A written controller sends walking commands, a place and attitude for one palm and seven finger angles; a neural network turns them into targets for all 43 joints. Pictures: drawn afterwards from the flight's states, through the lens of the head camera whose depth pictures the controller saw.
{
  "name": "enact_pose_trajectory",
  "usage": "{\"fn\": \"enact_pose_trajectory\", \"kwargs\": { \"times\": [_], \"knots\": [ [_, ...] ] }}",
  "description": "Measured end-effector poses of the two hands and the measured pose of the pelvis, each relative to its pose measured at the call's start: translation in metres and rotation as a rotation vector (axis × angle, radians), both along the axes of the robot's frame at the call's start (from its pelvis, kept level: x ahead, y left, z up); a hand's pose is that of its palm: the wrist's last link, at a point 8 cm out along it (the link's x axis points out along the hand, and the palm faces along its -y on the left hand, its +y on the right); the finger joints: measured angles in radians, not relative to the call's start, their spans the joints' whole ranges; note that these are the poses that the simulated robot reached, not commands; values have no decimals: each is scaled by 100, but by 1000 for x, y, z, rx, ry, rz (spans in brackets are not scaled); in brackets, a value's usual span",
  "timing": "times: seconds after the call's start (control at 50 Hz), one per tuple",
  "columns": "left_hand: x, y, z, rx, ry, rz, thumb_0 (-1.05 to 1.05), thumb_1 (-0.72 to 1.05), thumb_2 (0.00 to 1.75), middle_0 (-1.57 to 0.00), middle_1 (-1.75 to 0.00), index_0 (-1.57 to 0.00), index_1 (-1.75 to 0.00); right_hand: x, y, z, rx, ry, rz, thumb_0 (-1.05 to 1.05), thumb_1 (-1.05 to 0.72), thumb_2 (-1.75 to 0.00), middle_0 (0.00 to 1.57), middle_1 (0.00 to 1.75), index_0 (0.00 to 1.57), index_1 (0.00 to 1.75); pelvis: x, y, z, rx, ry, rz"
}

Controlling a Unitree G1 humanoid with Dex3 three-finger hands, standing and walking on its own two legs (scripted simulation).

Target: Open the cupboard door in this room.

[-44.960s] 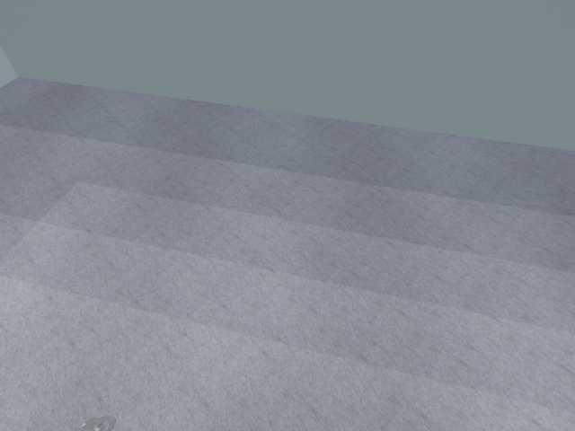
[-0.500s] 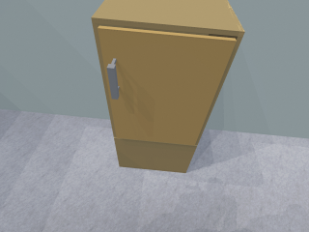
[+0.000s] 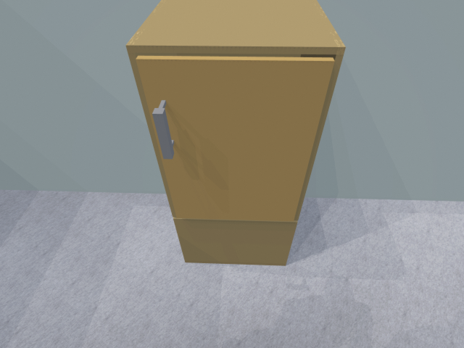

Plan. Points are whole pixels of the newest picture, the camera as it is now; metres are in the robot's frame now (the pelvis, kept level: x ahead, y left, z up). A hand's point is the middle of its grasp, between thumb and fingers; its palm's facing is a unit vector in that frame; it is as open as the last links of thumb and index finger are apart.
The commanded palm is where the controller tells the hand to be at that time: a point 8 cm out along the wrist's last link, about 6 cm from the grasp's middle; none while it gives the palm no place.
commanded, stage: look again from close up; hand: left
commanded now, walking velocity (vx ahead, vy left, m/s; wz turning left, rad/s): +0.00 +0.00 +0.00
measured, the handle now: (165, 129) +0.60 +0.20 +0.05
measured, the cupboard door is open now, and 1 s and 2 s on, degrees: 0 0 0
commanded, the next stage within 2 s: shuffle to correct the standing spot in 0.18 s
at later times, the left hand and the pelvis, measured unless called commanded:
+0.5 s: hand out of the picture -0.01 +0.15 -0.17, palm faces +0.05 -0.98 -0.18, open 7.4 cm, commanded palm none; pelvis -0.01 -0.02 +0.00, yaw +0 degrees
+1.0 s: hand out of the picture +0.04 +0.16 -0.18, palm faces +0.07 -0.99 -0.15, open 7.4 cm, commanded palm none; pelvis +0.06 +0.01 +0.00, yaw +0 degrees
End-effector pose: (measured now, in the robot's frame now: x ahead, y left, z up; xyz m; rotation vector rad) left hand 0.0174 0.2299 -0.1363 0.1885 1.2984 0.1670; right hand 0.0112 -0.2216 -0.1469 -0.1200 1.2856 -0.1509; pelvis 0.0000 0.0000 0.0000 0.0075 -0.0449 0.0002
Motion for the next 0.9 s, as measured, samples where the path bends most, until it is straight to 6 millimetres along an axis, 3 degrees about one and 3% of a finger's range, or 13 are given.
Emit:
{"fn": "enact_pose_trajectory", "kwargs": {
  "times": [0.18,0.38,0.56,0.68,0.78,0.9],
  "knots": [
    [4,-2,9,19,-49,-10,1,91,90,-20,-30,-20,-30,-2,-20,5,-13,-26,13,1,-92,-90,20,30,20,30,-9,-12,3,5,-4,0],
    [-14,-19,4,-9,-16,1,1,91,90,-20,-30,-20,-30,-23,-36,7,-30,37,20,0,-91,-90,19,30,20,30,-15,-22,4,4,0,3],
    [-40,-29,-12,-71,73,52,1,91,90,-20,-30,-20,-30,-51,-21,4,-19,134,-6,0,-91,-90,19,30,20,30,-1,-17,-2,-2,9,-2],
    [-35,-29,-13,-77,107,56,1,91,90,-20,-30,-20,-30,-58,-3,1,15,186,-41,0,-91,-90,19,30,20,30,18,-14,-4,2,16,-8],
    [-24,-28,-16,-75,89,95,1,91,90,-20,-30,-20,-30,-37,7,-4,32,208,-18,1,-91,-90,20,30,20,30,34,-10,-8,-14,26,22],
    [-17,-22,-23,-93,155,111,1,91,90,-20,-30,-20,-30,23,20,0,-3,97,2,1,-91,-90,20,30,20,30,53,5,-7,-5,17,5]
  ]
}}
